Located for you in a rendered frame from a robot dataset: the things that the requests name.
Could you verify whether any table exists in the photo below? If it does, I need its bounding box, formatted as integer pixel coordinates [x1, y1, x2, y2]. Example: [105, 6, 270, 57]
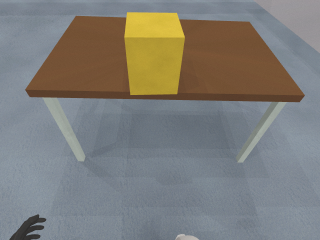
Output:
[25, 16, 305, 163]

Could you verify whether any robot left hand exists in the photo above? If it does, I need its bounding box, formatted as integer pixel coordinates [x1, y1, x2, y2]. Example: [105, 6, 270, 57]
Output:
[9, 214, 46, 240]

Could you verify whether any carton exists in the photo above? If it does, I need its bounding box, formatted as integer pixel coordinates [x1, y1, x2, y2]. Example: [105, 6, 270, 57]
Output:
[124, 12, 185, 95]

